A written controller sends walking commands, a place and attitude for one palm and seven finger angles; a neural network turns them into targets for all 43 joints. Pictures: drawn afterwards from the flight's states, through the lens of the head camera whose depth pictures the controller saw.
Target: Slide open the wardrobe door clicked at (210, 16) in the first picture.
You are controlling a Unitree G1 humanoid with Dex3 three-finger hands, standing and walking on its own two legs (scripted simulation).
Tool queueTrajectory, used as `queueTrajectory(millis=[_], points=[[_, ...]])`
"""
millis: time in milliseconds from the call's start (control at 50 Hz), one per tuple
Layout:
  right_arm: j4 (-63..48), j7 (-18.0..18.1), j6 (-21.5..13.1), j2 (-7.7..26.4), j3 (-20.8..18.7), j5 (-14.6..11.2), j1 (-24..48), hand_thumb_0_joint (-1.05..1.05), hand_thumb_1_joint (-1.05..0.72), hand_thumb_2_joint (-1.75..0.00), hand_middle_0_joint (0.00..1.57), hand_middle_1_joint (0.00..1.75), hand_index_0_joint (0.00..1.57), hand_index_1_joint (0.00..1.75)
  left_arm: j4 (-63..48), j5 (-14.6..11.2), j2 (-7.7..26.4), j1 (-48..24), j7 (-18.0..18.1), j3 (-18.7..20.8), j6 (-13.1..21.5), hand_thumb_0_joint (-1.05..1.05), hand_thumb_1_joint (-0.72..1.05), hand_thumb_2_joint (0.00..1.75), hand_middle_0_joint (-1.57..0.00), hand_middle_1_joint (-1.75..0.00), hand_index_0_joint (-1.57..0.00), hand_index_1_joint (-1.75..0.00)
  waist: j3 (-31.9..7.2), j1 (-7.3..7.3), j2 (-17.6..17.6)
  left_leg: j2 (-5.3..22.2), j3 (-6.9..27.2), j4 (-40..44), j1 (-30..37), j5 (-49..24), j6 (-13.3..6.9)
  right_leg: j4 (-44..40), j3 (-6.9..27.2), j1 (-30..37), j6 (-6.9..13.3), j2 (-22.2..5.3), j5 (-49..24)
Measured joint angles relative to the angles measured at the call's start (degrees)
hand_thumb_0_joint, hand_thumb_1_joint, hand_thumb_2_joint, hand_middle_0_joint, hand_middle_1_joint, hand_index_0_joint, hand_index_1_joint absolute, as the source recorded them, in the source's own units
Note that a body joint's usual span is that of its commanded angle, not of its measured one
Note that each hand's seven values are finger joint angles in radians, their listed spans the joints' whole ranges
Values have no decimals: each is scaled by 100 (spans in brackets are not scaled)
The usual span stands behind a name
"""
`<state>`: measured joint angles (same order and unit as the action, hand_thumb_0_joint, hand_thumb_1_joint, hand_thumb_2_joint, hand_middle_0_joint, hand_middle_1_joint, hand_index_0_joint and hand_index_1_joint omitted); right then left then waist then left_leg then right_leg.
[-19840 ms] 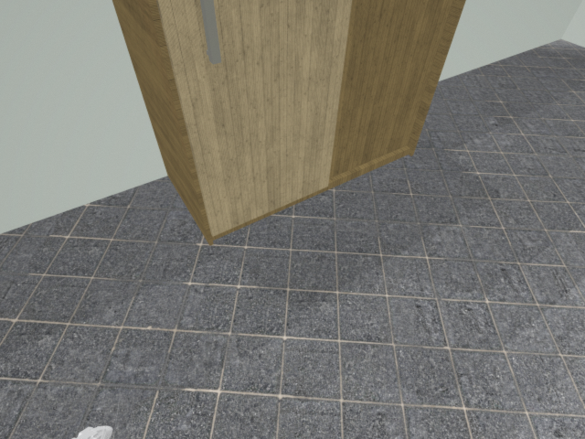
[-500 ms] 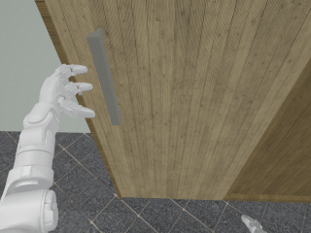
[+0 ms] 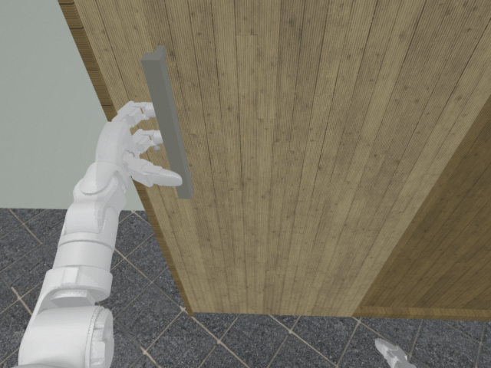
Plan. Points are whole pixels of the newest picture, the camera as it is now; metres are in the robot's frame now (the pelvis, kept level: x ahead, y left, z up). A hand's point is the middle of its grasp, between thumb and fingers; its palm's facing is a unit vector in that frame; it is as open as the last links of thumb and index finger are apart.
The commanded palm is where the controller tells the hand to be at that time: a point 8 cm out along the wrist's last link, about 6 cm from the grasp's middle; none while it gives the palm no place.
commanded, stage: feel for the door with the fingertips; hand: left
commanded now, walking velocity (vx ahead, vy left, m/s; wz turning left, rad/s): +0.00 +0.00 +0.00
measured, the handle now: (175, 131) +0.46 +0.14 +0.17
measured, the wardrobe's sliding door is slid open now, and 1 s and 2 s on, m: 0.00 0.00 0.00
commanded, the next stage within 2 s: slide the fingers in behind the handle in 0.16 s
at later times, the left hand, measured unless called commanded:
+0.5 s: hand (151, 145) +0.41 +0.17 +0.18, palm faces +0.02 -1.00 +0.00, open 13.9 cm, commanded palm +0.38 +0.22 +0.18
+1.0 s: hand (160, 145) +0.41 +0.15 +0.19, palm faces +0.00 -1.00 +0.01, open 14.0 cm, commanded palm +0.38 +0.20 +0.18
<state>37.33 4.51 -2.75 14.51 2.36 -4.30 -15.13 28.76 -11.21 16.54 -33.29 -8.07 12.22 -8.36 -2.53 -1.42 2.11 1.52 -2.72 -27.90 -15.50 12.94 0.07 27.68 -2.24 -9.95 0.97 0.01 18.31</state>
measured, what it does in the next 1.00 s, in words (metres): stands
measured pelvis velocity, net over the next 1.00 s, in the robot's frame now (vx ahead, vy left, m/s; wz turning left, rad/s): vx -0.01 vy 0.00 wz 0.00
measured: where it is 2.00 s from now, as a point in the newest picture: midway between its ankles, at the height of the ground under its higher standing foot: outside the picture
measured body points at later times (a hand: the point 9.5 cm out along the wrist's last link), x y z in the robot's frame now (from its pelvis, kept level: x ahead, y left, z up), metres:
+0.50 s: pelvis +0.00 -0.01 +0.00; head -0.01 -0.02 +0.45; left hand +0.40 +0.22 +0.19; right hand +0.11 -0.26 -0.11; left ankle +0.02 +0.12 -0.74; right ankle -0.04 -0.11 -0.74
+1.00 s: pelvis -0.01 +0.00 +0.00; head -0.02 -0.01 +0.45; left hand +0.40 +0.21 +0.19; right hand +0.13 -0.24 -0.10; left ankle +0.02 +0.12 -0.74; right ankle -0.04 -0.11 -0.74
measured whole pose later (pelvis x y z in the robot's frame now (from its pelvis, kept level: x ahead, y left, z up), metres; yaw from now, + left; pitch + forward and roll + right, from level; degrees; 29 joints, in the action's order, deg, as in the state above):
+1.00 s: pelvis -0.01 +0.00 +0.00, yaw +0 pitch +0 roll +0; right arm 37.2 4.4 -1.8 13.9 2.7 -3.9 -14.2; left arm 31.6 -11.0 15.8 -36.1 -7.0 11.6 -8.0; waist -2.7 -1.4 1.7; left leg 1.7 -2.3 -27.7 -16.0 12.3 0.1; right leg 27.2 -2.5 -10.2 1.1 0.3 17.5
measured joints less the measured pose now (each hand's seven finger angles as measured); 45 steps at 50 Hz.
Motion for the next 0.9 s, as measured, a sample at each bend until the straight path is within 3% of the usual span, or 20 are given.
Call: queueTrajectory(millis=[140,460,600,900], points=[[-23,15,97,-44,39,26,96,1,-90,-90,20,30,21,30,148,69,17,-132,122,30,-47,-1,-50,30,-31,-120,-31,-120,10,-21,-16,24,6,36,32,-22,21,-30,-3,28,21,26,-19],[36,39,139,78,-44,7,-117,1,-90,-90,20,30,20,30,523,3,234,-234,-104,203,205,-1,-50,30,-33,-121,-33,-121,12,-57,-13,63,29,43,-3,-53,51,-34,-19,-9,59,69,-44],[60,48,132,90,-53,-11,-144,1,-90,-90,20,30,20,30,479,-55,288,-175,-179,229,165,-1,-50,30,-31,-120,-31,-120,8,-49,-17,66,32,36,-21,-61,44,-39,-20,-21,55,73,-58],[8,21,56,-16,3,27,79,1,-90,-90,20,30,20,30,207,-8,-35,-213,75,-67,38,-1,-50,30,-30,-120,-30,-120,20,14,-15,21,62,4,-50,-74,10,-39,-51,-18,19,31,-76]])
